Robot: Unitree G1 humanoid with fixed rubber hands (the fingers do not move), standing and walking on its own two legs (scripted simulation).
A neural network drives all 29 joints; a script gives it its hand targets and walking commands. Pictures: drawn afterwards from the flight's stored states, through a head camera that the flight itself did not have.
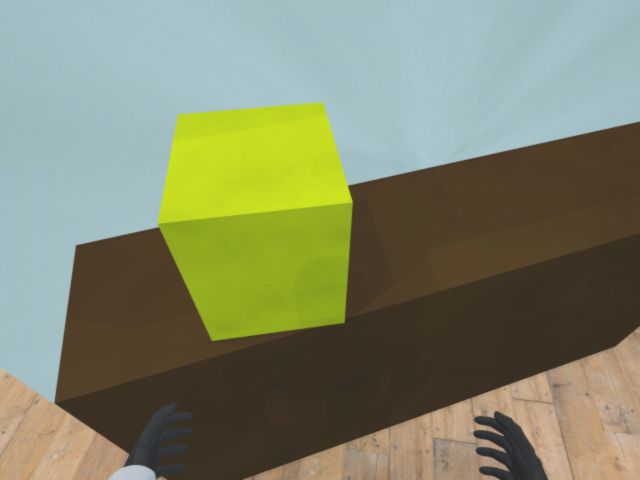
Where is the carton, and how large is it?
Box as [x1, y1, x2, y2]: [158, 102, 352, 340]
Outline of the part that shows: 322,102 178,114 158,218 158,225 212,340 344,322 352,201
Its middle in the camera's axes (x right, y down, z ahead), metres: -0.08 -0.02 +0.56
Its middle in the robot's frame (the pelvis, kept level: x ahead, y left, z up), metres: +0.45 +0.10 +0.07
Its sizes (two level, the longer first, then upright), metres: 0.210 0.200 0.250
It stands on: a pedestal, 0.72 m high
